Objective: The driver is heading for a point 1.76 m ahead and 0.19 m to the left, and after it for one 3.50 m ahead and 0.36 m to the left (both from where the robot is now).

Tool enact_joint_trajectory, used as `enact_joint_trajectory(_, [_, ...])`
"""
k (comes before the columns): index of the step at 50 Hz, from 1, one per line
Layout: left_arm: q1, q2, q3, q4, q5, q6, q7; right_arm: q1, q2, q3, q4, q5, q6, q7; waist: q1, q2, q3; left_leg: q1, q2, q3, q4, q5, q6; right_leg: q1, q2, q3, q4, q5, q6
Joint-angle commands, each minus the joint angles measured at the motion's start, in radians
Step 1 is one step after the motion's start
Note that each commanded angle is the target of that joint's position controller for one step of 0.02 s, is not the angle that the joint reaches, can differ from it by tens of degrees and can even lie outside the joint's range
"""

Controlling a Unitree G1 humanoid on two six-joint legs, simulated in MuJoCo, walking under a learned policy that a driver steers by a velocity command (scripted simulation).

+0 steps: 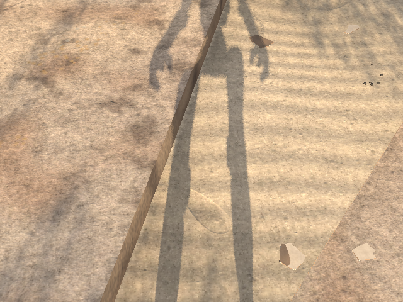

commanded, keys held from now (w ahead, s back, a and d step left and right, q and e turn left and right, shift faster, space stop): w+e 0.12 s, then w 0.70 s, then w+q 0.18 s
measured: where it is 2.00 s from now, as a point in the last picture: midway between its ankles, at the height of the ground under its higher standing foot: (212, 178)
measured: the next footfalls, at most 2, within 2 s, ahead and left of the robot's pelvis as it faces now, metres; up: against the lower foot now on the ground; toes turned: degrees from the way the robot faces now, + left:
right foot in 0.16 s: +0.02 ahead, -0.14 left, -0.05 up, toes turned -7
left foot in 0.54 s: +0.43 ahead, -0.01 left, -0.01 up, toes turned -8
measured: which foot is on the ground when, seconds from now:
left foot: down 0.00-0.12, up 0.14-0.52, down 0.54-1.00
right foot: up 0.00-0.14, down 0.16-0.56, up 0.58-1.00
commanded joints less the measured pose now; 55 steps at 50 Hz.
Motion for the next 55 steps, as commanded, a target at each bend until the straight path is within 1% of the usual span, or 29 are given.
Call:
enact_joint_trajectory(1, [-0.055, 0.018, -0.006, -0.089, -0.007, -0.013, -0.020, -0.129, -0.187, -0.034, -0.096, 0.006, -0.017, 0.007, 0.050, 0.258, 0.004, -0.033, 0.156, -0.089, -0.168, 0.125, -0.020, 0.122, -0.044, -0.044, -0.246, -0.053, -0.003])
enact_joint_trajectory(3, [0.013, 0.044, 0.006, -0.053, -0.007, -0.013, -0.024, -0.139, -0.207, -0.042, -0.098, 0.006, -0.017, 0.016, 0.068, 0.259, -0.003, -0.066, 0.190, -0.077, -0.103, 0.088, -0.003, 0.230, -0.057, -0.068, -0.358, -0.075, -0.020])
enact_joint_trajectory(5, [0.178, 0.038, 0.014, 0.028, -0.010, -0.013, -0.027, -0.159, -0.173, -0.032, -0.096, 0.012, -0.006, 0.019, 0.128, 0.183, -0.009, -0.156, 0.176, -0.016, 0.090, 0.017, -0.009, 0.405, -0.045, -0.127, -0.524, 0.006, -0.055])
enact_joint_trajectory(6, [0.309, 0.054, 0.028, 0.104, -0.009, -0.016, -0.028, -0.134, -0.122, -0.017, -0.086, -0.003, 0.002, 0.022, 0.161, 0.038, -0.018, -0.204, 0.116, 0.058, 0.342, 0.000, -0.029, 0.511, 0.009, -0.164, -0.593, -0.004, -0.067])
enact_joint_trajectory(7, [0.402, 0.072, 0.032, 0.146, 0.003, -0.029, -0.026, -0.147, -0.070, 0.001, -0.095, -0.024, 0.003, 0.033, 0.198, -0.162, 0.035, -0.427, 0.074, 0.080, 0.749, -0.165, -0.068, 0.606, -0.003, -0.071, -0.591, -0.024, -0.092])
enact_joint_trajectory(8, [0.355, 0.111, 0.007, 0.111, 0.026, -0.059, -0.025, -0.115, 0.064, 0.037, -0.125, -0.018, -0.012, 0.044, 0.093, -0.366, 0.084, -0.763, 0.044, 0.042, 1.200, -0.211, -0.109, 0.594, -0.137, 0.225, -0.465, 0.230, -0.127])
enact_joint_trajectory(9, [0.337, 0.204, 0.028, 0.053, 0.013, -0.090, -0.036, -0.075, 0.010, 0.040, -0.188, 0.030, -0.055, 0.054, 0.079, -0.381, -0.006, -0.899, -0.010, -0.029, 1.254, -0.081, -0.130, 0.629, -0.327, 0.724, -0.778, 0.194, -0.323])
enact_joint_trajectory(10, [0.308, 0.209, 0.042, 0.081, 0.014, -0.101, -0.036, -0.208, -0.051, 0.037, -0.230, 0.067, -0.074, 0.057, 0.098, -0.181, 0.058, -1.027, 0.051, -0.083, 1.236, 0.042, -0.149, 0.597, -0.422, 0.840, -0.890, -0.127, -0.425])
enact_joint_trajectory(11, [0.239, 0.145, 0.019, 0.073, 0.023, -0.108, -0.028, -0.294, -0.099, 0.034, -0.237, 0.058, -0.078, 0.053, 0.106, -0.037, 0.129, -1.033, 0.087, -0.106, 1.178, 0.144, -0.156, 0.535, -0.379, 0.702, -0.854, -0.161, -0.396])
enact_joint_trajectory(12, [0.184, 0.106, 0.001, 0.078, 0.039, -0.110, -0.017, -0.274, -0.074, 0.041, -0.214, 0.029, -0.071, 0.046, 0.076, -0.018, 0.132, -0.963, 0.100, -0.100, 1.163, 0.201, -0.168, 0.454, -0.315, 0.582, -0.820, -0.112, -0.362])
enact_joint_trajectory(14, [0.150, 0.050, -0.023, 0.094, 0.037, -0.114, 0.006, -0.218, -0.084, 0.034, -0.206, 0.014, -0.056, 0.045, 0.027, -0.070, 0.134, -0.881, 0.105, -0.098, 1.069, 0.255, -0.182, 0.377, -0.241, 0.420, -0.813, 0.052, -0.323])
enact_joint_trajectory(18, [0.239, 0.012, -0.036, 0.144, 0.038, -0.107, 0.046, -0.335, -0.018, 0.069, -0.250, 0.004, -0.053, 0.062, 0.070, -0.009, 0.122, -0.787, 0.072, -0.006, 0.772, 0.363, -0.173, 0.384, -0.159, 0.199, -0.870, 0.358, -0.266])
enact_joint_trajectory(20, [0.307, 0.011, -0.039, 0.180, 0.034, -0.104, 0.054, -0.437, 0.019, 0.086, -0.277, 0.014, -0.061, 0.078, 0.113, -0.024, 0.124, -0.673, 0.028, 0.054, 0.566, 0.418, -0.152, 0.402, -0.152, 0.150, -0.934, 0.446, -0.254])
enact_joint_trajectory(22, [0.327, 0.023, -0.041, 0.203, 0.025, -0.106, 0.049, -0.454, 0.013, 0.084, -0.281, 0.030, -0.068, 0.092, 0.105, -0.056, 0.118, -0.584, -0.014, 0.090, 0.425, 0.399, -0.117, 0.474, -0.155, 0.110, -0.944, 0.563, -0.245])
enact_joint_trajectory(25, [0.319, 0.064, -0.034, 0.219, 0.031, -0.111, 0.040, -0.345, -0.059, 0.050, -0.263, 0.032, -0.065, 0.088, 0.019, -0.142, -0.007, -0.374, -0.104, 0.113, 0.335, 0.333, -0.053, 0.621, -0.179, 0.076, -0.771, 1.149, -0.219])
enact_joint_trajectory(27, [0.238, 0.087, -0.022, 0.205, 0.037, -0.106, 0.041, -0.049, -0.139, 0.017, -0.188, 0.030, -0.040, 0.071, -0.144, -0.153, -0.158, 0.003, -0.102, 0.053, 0.237, 0.378, -0.001, 0.555, -0.164, 0.057, -0.470, 1.273, -0.177])
enact_joint_trajectory(28, [0.209, 0.060, -0.027, 0.170, 0.053, -0.110, 0.046, 0.157, -0.209, -0.001, -0.138, 0.012, -0.026, 0.056, -0.200, 0.005, -0.292, 0.332, 0.088, -0.202, 0.224, 0.336, 0.054, 0.334, -0.099, 0.049, -0.154, 0.864, -0.154])
enact_joint_trajectory(29, [0.344, -0.089, -0.051, 0.157, 0.039, -0.129, 0.030, 0.186, -0.237, -0.007, -0.092, -0.010, -0.037, 0.065, -0.072, 0.377, -0.419, 0.566, 0.300, -0.789, -0.010, 0.095, 0.202, 0.001, 0.141, 0.151, 0.186, -0.126, -0.100])
enact_joint_trajectory(30, [0.296, 0.012, -0.029, 0.165, 0.023, -0.155, 0.010, 0.110, -0.168, 0.006, -0.115, -0.001, -0.041, 0.054, -0.081, 0.309, -0.322, 0.481, 0.308, -0.931, -0.155, -0.039, 0.187, -0.133, 0.120, 0.233, 0.356, -0.167, -0.097])
enact_joint_trajectory(31, [0.202, 0.032, -0.018, 0.133, -0.005, -0.160, 0.002, 0.017, -0.118, 0.018, -0.114, 0.011, -0.045, 0.046, -0.044, 0.214, -0.121, 0.306, 0.289, -0.742, -0.161, -0.047, 0.150, -0.197, 0.065, 0.178, 0.353, -0.100, -0.098])
enact_joint_trajectory(32, [0.130, 0.021, -0.025, 0.109, 0.001, -0.159, 0.005, -0.019, -0.095, 0.022, -0.100, 0.017, -0.052, 0.048, -0.011, 0.067, -0.032, 0.153, 0.247, -0.591, -0.179, 0.049, 0.112, -0.165, 0.004, 0.123, 0.300, -0.028, -0.107])
enact_joint_trajectory(34, [0.114, 0.004, -0.019, 0.099, 0.020, -0.140, 0.016, -0.067, -0.078, 0.020, -0.084, -0.006, -0.073, 0.058, 0.060, 0.063, 0.005, -0.019, 0.172, -0.409, -0.227, 0.208, 0.077, -0.064, -0.068, 0.111, 0.208, 0.052, -0.120])
enact_joint_trajectory(36, [0.128, -0.013, -0.021, 0.104, 0.018, -0.124, 0.026, -0.058, -0.077, 0.016, -0.063, 0.009, -0.088, 0.060, 0.076, 0.100, 0.015, -0.042, 0.149, -0.324, -0.288, 0.270, 0.091, -0.048, -0.086, 0.099, 0.153, 0.065, -0.113])
enact_joint_trajectory(40, [-0.021, -0.009, -0.021, 0.064, 0.035, -0.119, 0.033, 0.011, -0.128, 0.004, -0.018, 0.023, -0.084, 0.041, 0.052, 0.065, 0.079, -0.013, 0.130, -0.211, -0.346, 0.373, 0.091, -0.170, -0.115, 0.059, -0.033, 0.207, -0.062])
enact_joint_trajectory(46, [-0.228, -0.047, -0.040, 0.014, 0.030, -0.139, 0.011, 0.113, -0.171, -0.003, 0.003, 0.034, -0.048, 0.030, -0.035, 0.083, 0.097, 0.020, 0.098, -0.147, -0.310, 0.450, 0.051, -0.072, -0.045, -0.001, -0.428, 0.415, -0.019])
enact_joint_trajectory(50, [-0.313, -0.007, -0.029, -0.026, 0.019, -0.165, -0.019, 0.151, -0.195, -0.012, 0.012, 0.041, -0.026, 0.022, -0.050, 0.106, 0.100, 0.147, 0.162, -0.235, -0.210, 0.433, 0.050, -0.060, -0.021, 0.031, -0.555, 0.347, -0.034])
enact_joint_trajectory(53, [-0.184, 0.041, -0.006, 0.003, 0.021, -0.183, -0.019, 0.126, -0.210, -0.018, 0.012, 0.034, -0.008, 0.017, 0.031, 0.143, 0.042, 0.173, 0.159, -0.262, -0.060, 0.582, 0.014, 0.130, 0.011, 0.008, -0.638, 0.238, -0.082])
enact_joint_trajectory(54, [-0.043, 0.089, 0.018, 0.039, 0.027, -0.187, -0.010, 0.123, -0.184, -0.007, 0.007, 0.026, -0.008, 0.020, 0.094, 0.130, -0.054, 0.111, 0.102, -0.226, 0.113, 0.647, -0.017, 0.347, -0.008, 0.017, -0.640, 0.246, -0.123])
enact_joint_trajectory(55, [0.151, 0.167, 0.037, 0.060, 0.047, -0.187, 0.003, 0.107, -0.116, 0.020, -0.033, 0.004, -0.014, 0.024, 0.169, 0.021, -0.238, -0.085, 0.032, -0.176, 0.426, 0.441, -0.054, 0.667, -0.207, 0.205, -0.583, 0.262, -0.195])
Keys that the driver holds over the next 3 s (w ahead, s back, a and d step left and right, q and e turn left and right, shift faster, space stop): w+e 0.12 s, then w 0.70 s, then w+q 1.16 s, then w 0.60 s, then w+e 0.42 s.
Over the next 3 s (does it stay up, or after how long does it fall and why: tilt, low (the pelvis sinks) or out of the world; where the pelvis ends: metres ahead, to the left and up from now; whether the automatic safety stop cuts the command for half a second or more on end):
stays up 1.40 0.24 0.15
